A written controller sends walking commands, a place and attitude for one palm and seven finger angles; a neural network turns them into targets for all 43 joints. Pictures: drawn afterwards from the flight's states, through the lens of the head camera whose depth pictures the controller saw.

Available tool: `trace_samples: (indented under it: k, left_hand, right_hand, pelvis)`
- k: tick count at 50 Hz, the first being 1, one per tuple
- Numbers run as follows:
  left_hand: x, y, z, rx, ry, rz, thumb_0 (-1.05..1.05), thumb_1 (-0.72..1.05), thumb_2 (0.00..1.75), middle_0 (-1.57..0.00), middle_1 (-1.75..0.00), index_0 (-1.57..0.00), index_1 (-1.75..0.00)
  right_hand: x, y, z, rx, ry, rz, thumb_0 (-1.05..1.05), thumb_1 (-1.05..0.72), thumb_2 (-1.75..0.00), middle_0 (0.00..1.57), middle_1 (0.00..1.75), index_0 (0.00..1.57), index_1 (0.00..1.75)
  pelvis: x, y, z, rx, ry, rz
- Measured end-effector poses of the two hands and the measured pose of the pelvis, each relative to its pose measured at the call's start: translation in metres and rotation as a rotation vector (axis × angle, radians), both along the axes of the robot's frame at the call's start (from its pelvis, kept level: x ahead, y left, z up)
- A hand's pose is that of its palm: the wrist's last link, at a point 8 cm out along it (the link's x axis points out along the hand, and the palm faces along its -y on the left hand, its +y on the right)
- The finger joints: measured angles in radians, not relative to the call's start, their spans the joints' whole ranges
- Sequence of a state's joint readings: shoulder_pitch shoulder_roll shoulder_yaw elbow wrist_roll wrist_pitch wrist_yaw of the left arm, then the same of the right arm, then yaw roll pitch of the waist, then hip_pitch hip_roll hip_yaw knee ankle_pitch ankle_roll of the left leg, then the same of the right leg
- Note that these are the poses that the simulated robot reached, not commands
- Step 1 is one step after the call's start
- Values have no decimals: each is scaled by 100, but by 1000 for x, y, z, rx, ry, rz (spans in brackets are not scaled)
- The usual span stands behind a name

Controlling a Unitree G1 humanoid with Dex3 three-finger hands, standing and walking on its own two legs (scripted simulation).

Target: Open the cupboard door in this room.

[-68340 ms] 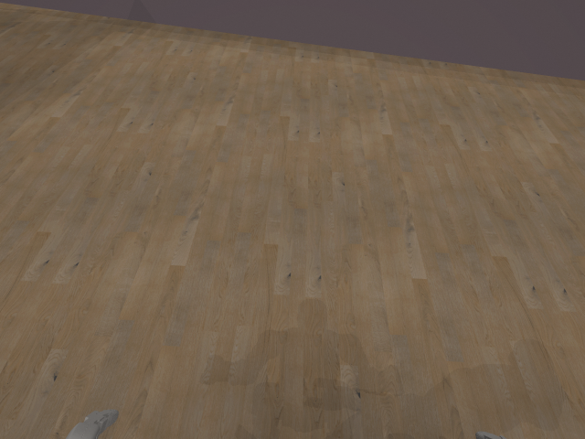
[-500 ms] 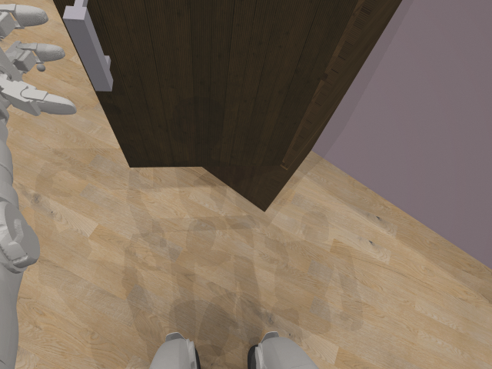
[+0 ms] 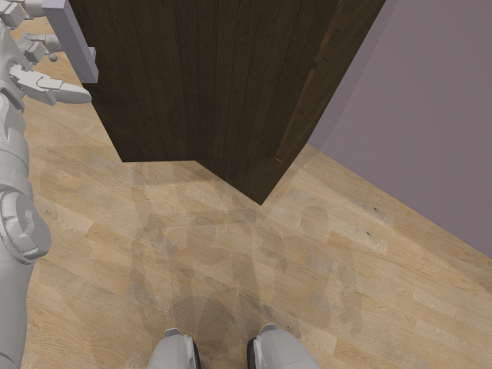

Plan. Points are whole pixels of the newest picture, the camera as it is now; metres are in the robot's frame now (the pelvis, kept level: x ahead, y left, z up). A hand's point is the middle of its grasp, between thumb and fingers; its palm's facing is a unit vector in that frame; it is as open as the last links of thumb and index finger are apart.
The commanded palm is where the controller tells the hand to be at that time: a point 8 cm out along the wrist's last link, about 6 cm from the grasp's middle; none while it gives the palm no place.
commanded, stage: slide the fingers in behind the handle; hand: left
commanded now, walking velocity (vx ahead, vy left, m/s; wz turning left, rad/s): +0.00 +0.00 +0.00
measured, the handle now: (76, 33) +0.60 +0.18 +0.12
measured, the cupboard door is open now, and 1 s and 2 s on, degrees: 40 40 39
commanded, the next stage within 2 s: close the thumb around the handle in 1.02 s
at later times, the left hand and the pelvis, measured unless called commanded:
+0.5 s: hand (76, 61) +0.55 +0.17 +0.12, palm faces -0.03 -1.00 -0.01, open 14.0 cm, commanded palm +0.53 +0.21 +0.11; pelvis +0.00 -0.01 +0.00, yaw +0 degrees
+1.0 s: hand (78, 60) +0.54 +0.17 +0.12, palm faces -0.03 -1.00 +0.00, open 14.0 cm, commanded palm +0.53 +0.21 +0.11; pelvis +0.01 -0.01 +0.01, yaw +0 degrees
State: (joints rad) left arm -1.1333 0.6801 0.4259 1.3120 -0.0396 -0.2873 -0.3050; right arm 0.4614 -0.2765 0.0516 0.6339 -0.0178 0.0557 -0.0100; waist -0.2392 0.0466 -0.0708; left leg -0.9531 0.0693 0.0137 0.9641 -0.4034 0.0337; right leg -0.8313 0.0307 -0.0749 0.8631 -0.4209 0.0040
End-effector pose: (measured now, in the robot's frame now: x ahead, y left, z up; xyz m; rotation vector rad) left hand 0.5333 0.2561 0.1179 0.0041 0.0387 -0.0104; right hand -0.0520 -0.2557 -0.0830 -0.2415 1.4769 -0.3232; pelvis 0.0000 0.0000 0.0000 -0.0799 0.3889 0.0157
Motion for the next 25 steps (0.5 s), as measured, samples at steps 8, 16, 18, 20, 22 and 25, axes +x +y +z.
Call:
trace_samples:
  k: [8,16,18,20,22,25]
  left_hand:
    - [-2,-13,3,-7,-2,-28,-1,-50,30,-30,-120,-30,-120]
    - [-2,-21,2,3,2,-10,-1,-50,30,-30,-120,-30,-120]
    - [-3,-22,2,5,-7,-8,-1,-50,30,-30,-120,-30,-120]
    - [-4,-23,2,4,-10,-9,-1,-50,30,-30,-120,-30,-120]
    - [-5,-25,1,7,-1,-15,-1,-50,30,-30,-120,-30,-120]
    - [-5,-30,0,8,5,-23,-1,-50,30,-30,-120,-30,-120]
  right_hand:
    - [-9,-3,2,7,22,-13,0,-91,-89,20,30,21,30]
    - [1,-10,3,1,-18,-5,0,-91,-89,20,30,21,30]
    - [4,-10,1,6,-24,-1,0,-91,-89,20,30,21,30]
    - [7,-11,0,10,-29,2,0,-91,-89,20,30,21,30]
    - [11,-11,-1,13,-34,7,0,-91,-89,20,30,21,30]
    - [16,-12,-2,16,-42,15,0,-91,-89,20,30,21,30]
  pelvis:
    - [1,-4,2,4,-5,-1]
    - [2,-7,3,7,-10,-2]
    - [3,-8,3,8,-11,-4]
    - [3,-8,3,10,-14,-3]
    - [3,-9,3,10,-15,0]
    - [4,-9,3,11,-15,4]
